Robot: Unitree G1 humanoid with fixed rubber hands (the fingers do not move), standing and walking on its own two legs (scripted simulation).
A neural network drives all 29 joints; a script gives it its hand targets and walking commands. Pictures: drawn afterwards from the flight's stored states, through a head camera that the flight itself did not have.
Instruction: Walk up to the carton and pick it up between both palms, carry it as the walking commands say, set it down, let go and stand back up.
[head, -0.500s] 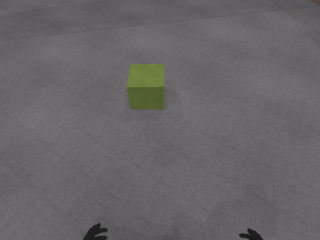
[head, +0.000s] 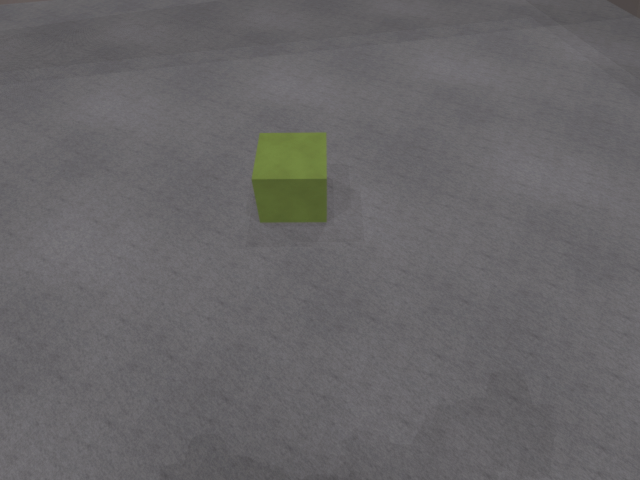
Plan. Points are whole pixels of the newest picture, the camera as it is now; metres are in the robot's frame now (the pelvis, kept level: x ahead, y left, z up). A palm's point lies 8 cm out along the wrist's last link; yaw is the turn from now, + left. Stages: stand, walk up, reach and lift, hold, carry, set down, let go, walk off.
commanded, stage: stand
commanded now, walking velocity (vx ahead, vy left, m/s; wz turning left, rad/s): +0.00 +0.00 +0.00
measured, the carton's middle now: (293, 177) +1.34 +0.15 -0.64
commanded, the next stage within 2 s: walk up in 0.06 s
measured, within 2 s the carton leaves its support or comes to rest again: neither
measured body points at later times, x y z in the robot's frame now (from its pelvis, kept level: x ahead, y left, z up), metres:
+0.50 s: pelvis +0.05 +0.05 +0.00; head +0.06 +0.08 +0.45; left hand -0.01 +0.29 -0.16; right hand +0.17 -0.19 -0.12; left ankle +0.09 +0.17 -0.72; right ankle -0.01 -0.11 -0.73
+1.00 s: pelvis +0.25 +0.08 +0.01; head +0.28 +0.10 +0.45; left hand +0.40 +0.30 -0.14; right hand +0.12 -0.14 -0.12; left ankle +0.10 +0.17 -0.73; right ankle +0.39 -0.05 -0.70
